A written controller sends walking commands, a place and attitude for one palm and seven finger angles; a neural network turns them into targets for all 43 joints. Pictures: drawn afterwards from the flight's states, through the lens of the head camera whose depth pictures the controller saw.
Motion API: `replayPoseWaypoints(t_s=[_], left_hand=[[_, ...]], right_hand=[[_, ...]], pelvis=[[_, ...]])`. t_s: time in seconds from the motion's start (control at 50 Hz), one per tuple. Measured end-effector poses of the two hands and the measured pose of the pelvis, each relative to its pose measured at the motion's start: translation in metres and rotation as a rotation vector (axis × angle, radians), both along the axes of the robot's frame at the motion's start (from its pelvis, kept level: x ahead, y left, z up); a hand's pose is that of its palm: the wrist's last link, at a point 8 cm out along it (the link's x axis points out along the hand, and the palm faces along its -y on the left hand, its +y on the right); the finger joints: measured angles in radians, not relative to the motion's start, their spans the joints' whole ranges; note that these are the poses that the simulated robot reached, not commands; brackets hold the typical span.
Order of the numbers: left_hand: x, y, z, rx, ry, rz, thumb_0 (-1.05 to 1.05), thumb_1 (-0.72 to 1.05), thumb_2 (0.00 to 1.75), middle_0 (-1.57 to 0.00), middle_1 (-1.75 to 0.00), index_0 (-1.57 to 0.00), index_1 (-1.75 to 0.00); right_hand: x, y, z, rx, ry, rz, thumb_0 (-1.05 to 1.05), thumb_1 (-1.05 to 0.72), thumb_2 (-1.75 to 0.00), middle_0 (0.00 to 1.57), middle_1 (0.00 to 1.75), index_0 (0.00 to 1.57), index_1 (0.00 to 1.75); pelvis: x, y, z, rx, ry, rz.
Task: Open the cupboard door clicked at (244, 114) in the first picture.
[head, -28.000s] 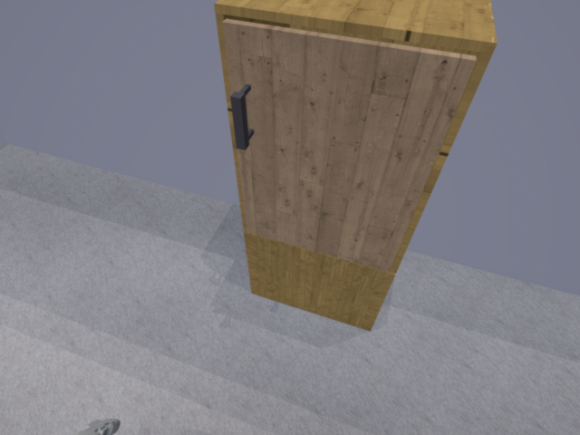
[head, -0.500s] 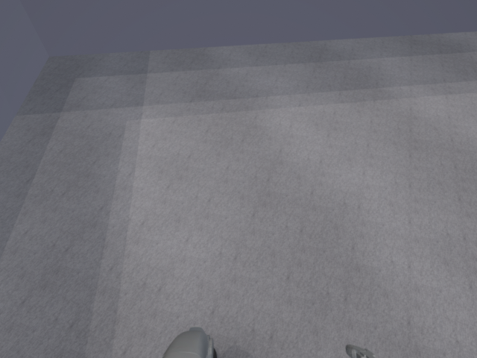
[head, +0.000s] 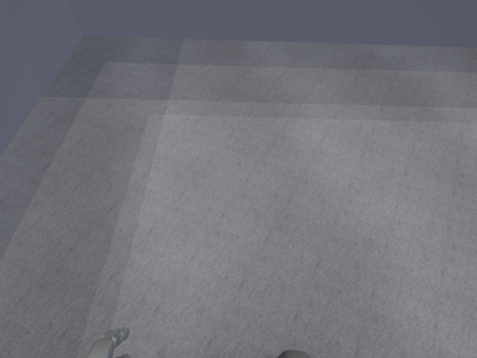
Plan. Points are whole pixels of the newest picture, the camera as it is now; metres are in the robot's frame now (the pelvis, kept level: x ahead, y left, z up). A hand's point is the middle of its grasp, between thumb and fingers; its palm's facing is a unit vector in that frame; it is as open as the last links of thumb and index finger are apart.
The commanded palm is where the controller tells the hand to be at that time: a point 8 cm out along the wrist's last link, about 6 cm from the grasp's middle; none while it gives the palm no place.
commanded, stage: turn to face it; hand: left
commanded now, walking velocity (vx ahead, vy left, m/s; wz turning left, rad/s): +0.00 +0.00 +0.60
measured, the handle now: out of the picture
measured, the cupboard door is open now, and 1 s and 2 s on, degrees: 37 37 37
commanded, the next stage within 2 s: none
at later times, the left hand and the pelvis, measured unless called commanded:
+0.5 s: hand out of the picture -0.01 +0.19 -0.19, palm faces +0.37 -0.89 -0.27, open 7.3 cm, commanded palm none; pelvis +0.05 -0.02 -0.02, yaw +21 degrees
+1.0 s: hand out of the picture +0.05 +0.14 -0.15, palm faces +0.58 -0.77 -0.27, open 7.4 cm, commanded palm none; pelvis +0.08 -0.07 +0.00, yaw +38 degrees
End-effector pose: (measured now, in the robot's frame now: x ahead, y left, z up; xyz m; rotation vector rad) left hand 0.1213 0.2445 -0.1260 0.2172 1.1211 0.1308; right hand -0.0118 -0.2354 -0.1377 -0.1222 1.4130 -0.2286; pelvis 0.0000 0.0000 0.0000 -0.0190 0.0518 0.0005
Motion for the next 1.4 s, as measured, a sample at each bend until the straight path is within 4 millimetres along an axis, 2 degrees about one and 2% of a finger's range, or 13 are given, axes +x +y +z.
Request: replayPoseWaypoints(t_s=[0.1, 0.18, 0.26, 0.36, 0.5, 0.58, 0.7, 0.86, 0.94, 1.04, 1.12, 1.32, 1.4], left_hand=[[0.022, -0.023, 0.007, 0.034, -0.081, 0.025, 0.01, 0.91, 0.90, -0.20, -0.29, -0.20, -0.30], [0.006, -0.036, 0.015, 0.032, -0.061, 0.088, 0.01, 0.91, 0.90, -0.20, -0.30, -0.20, -0.30], [-0.024, -0.045, 0.012, 0.011, -0.001, 0.169, 0.01, 0.90, 0.90, -0.21, -0.30, -0.21, -0.30], [-0.075, -0.038, 0.002, 0.009, 0.082, 0.298, 0.00, 0.92, 0.90, -0.21, -0.30, -0.21, -0.30], [-0.152, -0.015, -0.028, -0.012, 0.219, 0.453, 0.00, 0.91, 0.90, -0.21, -0.30, -0.21, -0.30], [-0.161, -0.005, -0.028, -0.005, 0.237, 0.509, 0.01, 0.91, 0.90, -0.20, -0.30, -0.20, -0.30], [-0.138, -0.003, -0.012, -0.005, 0.129, 0.541, 0.01, 0.91, 0.90, -0.20, -0.29, -0.20, -0.30], [-0.104, -0.028, -0.001, 0.019, 0.033, 0.570, 0.01, 0.91, 0.90, -0.20, -0.29, -0.20, -0.30], [-0.103, -0.050, 0.002, 0.040, 0.012, 0.606, 0.01, 0.91, 0.90, -0.20, -0.30, -0.20, -0.30], [-0.117, -0.079, 0.007, 0.005, 0.041, 0.682, 0.01, 0.90, 0.90, -0.21, -0.30, -0.21, -0.30], [-0.136, -0.093, 0.004, -0.019, 0.054, 0.755, 0.01, 0.91, 0.90, -0.21, -0.30, -0.21, -0.30], [-0.228, -0.101, -0.035, -0.080, 0.139, 0.956, 0.01, 0.91, 0.90, -0.21, -0.30, -0.21, -0.30], [-0.245, -0.097, -0.029, -0.076, 0.159, 1.002, 0.01, 0.91, 0.90, -0.20, -0.30, -0.20, -0.30]], right_hand=[[0.038, -0.039, -0.014, 0.001, -0.014, 0.040, 0.01, -0.91, -0.90, 0.20, 0.30, 0.20, 0.30], [0.085, -0.059, -0.007, -0.008, -0.050, 0.116, 0.01, -0.91, -0.90, 0.20, 0.30, 0.20, 0.30], [0.137, -0.064, 0.002, -0.008, -0.099, 0.208, 0.01, -0.91, -0.90, 0.20, 0.30, 0.20, 0.30], [0.203, -0.047, 0.009, -0.009, -0.166, 0.352, 0.01, -0.91, -0.90, 0.20, 0.30, 0.20, 0.30], [0.280, 0.011, 0.011, -0.015, -0.316, 0.534, 0.01, -0.91, -0.90, 0.20, 0.30, 0.20, 0.30], [0.285, 0.029, 0.017, -0.013, -0.332, 0.591, 0.01, -0.91, -0.90, 0.20, 0.30, 0.20, 0.30], [0.271, 0.033, 0.017, 0.004, -0.257, 0.631, 0.01, -0.91, -0.90, 0.20, 0.30, 0.20, 0.30], [0.264, 0.007, -0.003, 0.043, -0.158, 0.638, 0.01, -0.90, -0.90, 0.20, 0.30, 0.21, 0.30], [0.275, -0.009, -0.015, 0.049, -0.118, 0.654, 0.01, -0.91, -0.90, 0.20, 0.30, 0.20, 0.30], [0.292, -0.011, -0.005, 0.041, -0.089, 0.710, 0.01, -0.91, -0.90, 0.20, 0.30, 0.20, 0.30], [0.307, 0.002, 0.003, 0.033, -0.091, 0.777, 0.01, -0.91, -0.90, 0.20, 0.30, 0.20, 0.30], [0.340, 0.092, 0.009, 0.034, -0.250, 1.009, 0.01, -0.91, -0.90, 0.20, 0.30, 0.20, 0.30], [0.334, 0.108, 0.019, 0.034, -0.272, 1.060, 0.01, -0.91, -0.90, 0.20, 0.30, 0.20, 0.30]], pelvis=[[0.017, -0.027, -0.008, 0.025, 0.003, 0.056], [0.027, -0.038, 0.000, 0.054, -0.017, 0.127], [0.036, -0.045, 0.005, 0.075, -0.024, 0.190], [0.043, -0.044, 0.003, 0.075, -0.032, 0.269], [0.049, -0.024, -0.019, 0.047, -0.038, 0.364], [0.049, -0.021, -0.016, 0.037, -0.047, 0.400], [0.051, -0.026, -0.004, 0.020, -0.044, 0.462], [0.067, -0.053, -0.007, 0.022, -0.028, 0.554], [0.075, -0.067, -0.011, 0.039, -0.028, 0.613], [0.082, -0.073, 0.000, 0.063, -0.027, 0.686], [0.084, -0.074, 0.003, 0.073, -0.024, 0.746], [0.062, -0.055, -0.018, 0.047, -0.035, 0.886], [0.056, -0.054, -0.010, 0.028, -0.036, 0.922]])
